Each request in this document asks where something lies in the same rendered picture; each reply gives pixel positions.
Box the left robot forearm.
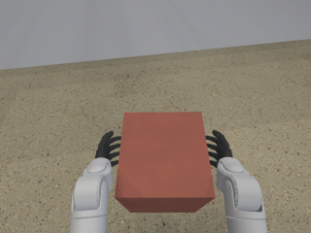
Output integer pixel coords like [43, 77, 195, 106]
[69, 157, 114, 233]

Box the right robot hand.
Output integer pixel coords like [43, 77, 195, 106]
[205, 130, 233, 168]

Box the right robot forearm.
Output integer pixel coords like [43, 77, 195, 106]
[216, 156, 268, 233]

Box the carton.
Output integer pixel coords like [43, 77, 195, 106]
[115, 112, 216, 213]

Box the left robot hand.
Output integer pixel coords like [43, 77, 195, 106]
[95, 130, 121, 167]

